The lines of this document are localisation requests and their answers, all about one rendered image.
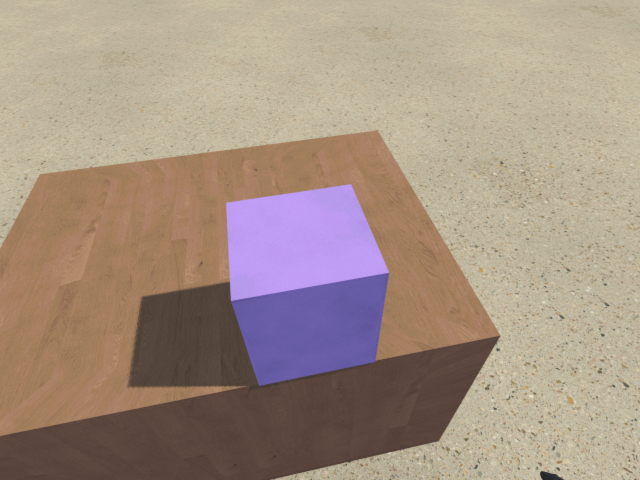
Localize pedestal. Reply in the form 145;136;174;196
0;130;501;480

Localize carton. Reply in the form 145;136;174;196
226;184;389;386

